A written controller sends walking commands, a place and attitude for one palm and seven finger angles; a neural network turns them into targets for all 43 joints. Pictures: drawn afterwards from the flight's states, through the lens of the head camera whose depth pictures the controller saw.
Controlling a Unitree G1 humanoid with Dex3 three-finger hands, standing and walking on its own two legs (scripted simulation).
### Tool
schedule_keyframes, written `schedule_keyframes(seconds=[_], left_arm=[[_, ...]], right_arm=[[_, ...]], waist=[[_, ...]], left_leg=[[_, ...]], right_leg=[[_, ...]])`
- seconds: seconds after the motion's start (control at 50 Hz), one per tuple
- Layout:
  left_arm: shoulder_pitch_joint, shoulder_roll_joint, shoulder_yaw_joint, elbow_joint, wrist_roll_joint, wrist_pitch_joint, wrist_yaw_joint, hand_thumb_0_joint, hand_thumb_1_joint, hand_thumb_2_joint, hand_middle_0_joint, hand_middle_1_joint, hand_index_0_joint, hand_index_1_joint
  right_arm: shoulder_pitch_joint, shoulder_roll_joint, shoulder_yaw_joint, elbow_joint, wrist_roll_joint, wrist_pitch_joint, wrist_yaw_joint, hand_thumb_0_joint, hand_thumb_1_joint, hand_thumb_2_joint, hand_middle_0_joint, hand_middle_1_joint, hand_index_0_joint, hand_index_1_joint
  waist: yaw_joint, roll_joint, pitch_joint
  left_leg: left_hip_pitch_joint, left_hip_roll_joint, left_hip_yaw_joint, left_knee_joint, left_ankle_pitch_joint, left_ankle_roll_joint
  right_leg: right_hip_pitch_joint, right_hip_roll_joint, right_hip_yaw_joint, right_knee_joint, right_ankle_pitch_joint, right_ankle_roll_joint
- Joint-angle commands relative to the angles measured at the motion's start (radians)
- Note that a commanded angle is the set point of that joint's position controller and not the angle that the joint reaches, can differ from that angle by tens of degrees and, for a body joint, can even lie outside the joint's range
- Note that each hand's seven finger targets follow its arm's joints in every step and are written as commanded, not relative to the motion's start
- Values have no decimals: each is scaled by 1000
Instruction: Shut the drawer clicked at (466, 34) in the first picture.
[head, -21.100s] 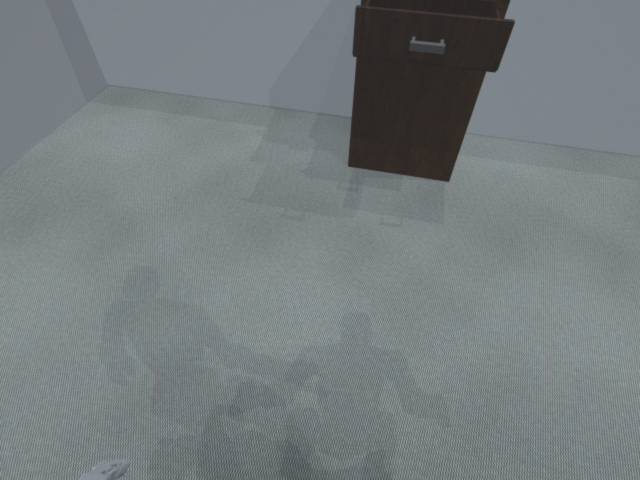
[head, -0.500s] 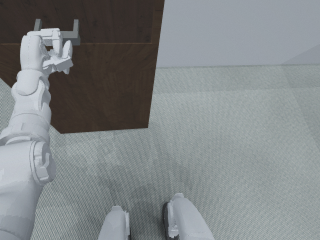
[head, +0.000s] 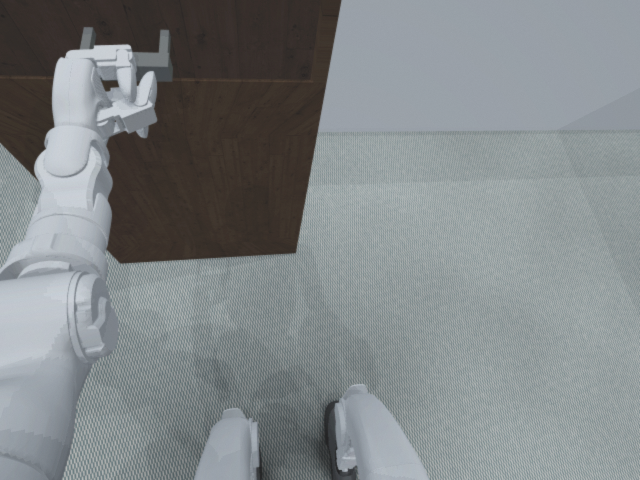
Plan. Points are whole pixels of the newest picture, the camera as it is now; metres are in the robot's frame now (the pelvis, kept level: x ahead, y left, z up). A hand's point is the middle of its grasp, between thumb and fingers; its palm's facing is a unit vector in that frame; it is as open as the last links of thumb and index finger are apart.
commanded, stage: pull the fist back off the drawer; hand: left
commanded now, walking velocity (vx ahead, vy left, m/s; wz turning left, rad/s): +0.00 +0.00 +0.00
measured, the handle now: (126, 52) +0.62 +0.17 +0.08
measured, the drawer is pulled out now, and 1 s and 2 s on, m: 0.00 0.00 0.00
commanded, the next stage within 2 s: draw the hand back to the body in 0.32 s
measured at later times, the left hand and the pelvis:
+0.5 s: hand (155, 108) +0.53 +0.14 +0.08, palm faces +0.00 -1.00 -0.05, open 3.1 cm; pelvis +0.05 -0.01 +0.02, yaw -2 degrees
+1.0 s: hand (70, 177) +0.39 +0.17 +0.16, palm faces +0.06 -0.99 -0.16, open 3.3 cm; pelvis +0.07 -0.02 +0.07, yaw +0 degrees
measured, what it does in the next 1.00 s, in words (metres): rises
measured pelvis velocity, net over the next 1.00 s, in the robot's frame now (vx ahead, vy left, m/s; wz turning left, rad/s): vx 0.07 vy -0.02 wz -0.01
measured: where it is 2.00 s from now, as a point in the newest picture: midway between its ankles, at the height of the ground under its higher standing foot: outside the picture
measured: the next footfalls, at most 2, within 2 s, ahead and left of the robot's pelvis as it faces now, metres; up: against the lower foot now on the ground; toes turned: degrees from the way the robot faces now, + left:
none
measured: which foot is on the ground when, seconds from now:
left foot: down 0.00-1.00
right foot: down 0.00-1.00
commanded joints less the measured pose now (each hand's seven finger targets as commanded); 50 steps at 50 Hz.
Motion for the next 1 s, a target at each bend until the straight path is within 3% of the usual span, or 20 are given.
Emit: schedule_keyframes(seconds=[0.0,0.1,0.16,0.2,0.24,0.38,0.4,0.44,0.48,0.5,0.56,0.6,0.62,0.7,0.76,0.82,0.9,0.92,0.94,0.98], left_arm=[[-560,122,15,-293,-23,-65,38,0,900,900,-1400,-1600,-1400,-1600],[-395,84,20,-342,-39,-82,36,0,900,900,-1400,-1600,-1400,-1600],[-294,95,43,-355,-45,-85,39,0,900,900,-1400,-1600,-1400,-1600],[-227,98,54,-375,-43,-92,37,0,900,900,-1400,-1600,-1400,-1600],[-203,120,76,-407,-45,-98,41,0,900,900,-1400,-1600,-1400,-1600],[-97,90,76,-453,-67,-97,16,0,900,900,-1400,-1600,-1400,-1600],[-84,117,100,-464,-69,-96,15,0,900,900,-1400,-1600,-1400,-1600],[55,113,109,-615,-90,-91,3,0,900,900,-1400,-1600,-1400,-1600],[193,54,60,-744,-121,-67,-14,0,900,900,-1400,-1600,-1400,-1600],[262,48,60,-788,-135,-47,-19,0,900,900,-1400,-1600,-1400,-1600],[363,-11,18,-894,-170,9,-23,0,900,900,-1400,-1600,-1400,-1600],[423,-19,21,-953,-186,34,-19,0,900,900,-1400,-1600,-1400,-1600],[456,-14,30,-963,-191,42,-15,0,900,900,-1400,-1600,-1400,-1600],[505,-52,-18,-1097,-190,51,-28,0,900,900,-1400,-1600,-1400,-1600],[597,-71,-28,-1118,-209,76,-51,0,900,900,-1400,-1600,-1400,-1600],[673,-58,-9,-1165,-223,108,-68,0,900,900,-1400,-1600,-1400,-1600],[713,-67,-19,-1236,-238,158,-85,0,900,900,-1400,-1600,-1400,-1600],[753,35,-31,-1341,-115,177,35,0,900,900,-1400,-1600,-1400,-1600],[820,-35,-61,-1361,-101,202,95,0,900,900,-1400,-1600,-1400,-1600],[904,-55,-92,-1415,-76,238,158,0,900,900,-1400,-1600,-1400,-1600]], right_arm=[[170,-200,-82,-51,-4,-7,-11,0,-900,-900,200,300,200,300],[151,-185,-90,-75,4,19,-2,0,-900,-900,200,300,200,300],[131,-179,-94,-92,14,34,-2,0,-900,-900,200,300,200,300],[127,-172,-95,-101,16,41,-1,0,-900,-900,200,300,200,300],[123,-166,-99,-108,19,50,-3,0,-900,-900,200,300,200,300],[107,-149,-107,-121,30,62,-11,0,-900,-900,200,300,200,300],[108,-150,-109,-118,31,63,-12,0,-900,-900,200,300,200,300],[97,-144,-118,-162,39,63,-8,0,-900,-900,200,300,200,300],[82,-131,-122,-190,53,54,-4,0,-900,-900,200,300,200,300],[77,-125,-122,-192,61,52,-3,0,-900,-900,200,300,200,300],[41,-123,-126,-199,78,39,-10,0,-900,-900,200,300,200,300],[20,-121,-123,-199,83,25,-18,0,-900,-900,200,300,200,300],[10,-121,-123,-196,85,18,-22,0,-900,-900,200,300,200,300],[-38,-109,-114,-198,88,-17,-33,0,-900,-900,200,300,200,300],[-77,-111,-110,-200,92,-44,-41,0,-900,-900,200,300,200,300],[-126,-108,-100,-220,97,-63,-49,0,-900,-900,200,300,200,300],[-186,-106,-85,-245,103,-92,-58,0,-900,-900,200,300,200,300],[-242,-96,-103,-244,96,-76,-73,0,-900,-900,200,300,200,300],[-249,-81,-95,-255,89,-76,-81,0,-900,-900,200,300,200,300],[-275,-79,-85,-248,87,-73,-91,0,-900,-900,200,300,200,300]], waist=[[-56,182,-490],[-10,157,-511],[13,84,-470],[37,110,-476],[44,60,-484],[60,55,-476],[69,45,-490],[121,83,-608],[136,98,-640],[148,79,-611],[134,10,-503],[137,27,-463],[139,-12,-431],[143,85,-396],[147,4,-339],[176,30,-307],[183,13,-237],[231,5,-239],[211,-7,-196],[223,-29,-154]], left_leg=[[435,19,-74,-220,146,-24],[455,18,-37,-221,250,-24],[398,15,-11,-231,244,-13],[417,13,-1,-232,298,-16],[392,11,15,-228,336,-10],[385,9,48,-222,429,-7],[385,10,47,-221,449,-8],[466,10,54,-243,570,-12],[531,17,54,-264,677,-12],[528,23,55,-284,695,-11],[517,24,68,-335,625,-4],[541,20,78,-360,607,-3],[534,19,77,-374,572,-3],[632,17,73,-407,603,-7],[635,17,65,-436,551,-9],[649,9,66,-468,526,-10],[670,5,57,-510,442,-9],[721,0,69,-546,439,-1],[734,3,71,-568,415,-2],[762,12,61,-606,425,0]], right_leg=[[181,58,1,-100,9,-48],[271,62,4,-113,65,-49],[343,64,15,-127,82,-47],[367,64,17,-121,126,-49],[433,64,27,-119,191,-45],[513,59,46,-113,331,-41],[533,58,49,-110,355,-39],[637,57,56,-119,455,-43],[690,55,58,-136,534,-44],[716,54,56,-152,554,-44],[760,55,46,-201,554,-33],[777,53,46,-228,556,-31],[788,54,42,-238,542,-30],[790,49,36,-266,522,-33],[811,47,25,-293,497,-31],[849,40,25,-311,483,-36],[855,36,17,-346,409,-40],[897,11,54,-396,357,-44],[892,8,48,-421,339,-41],[927,11,43,-453,332,-43]])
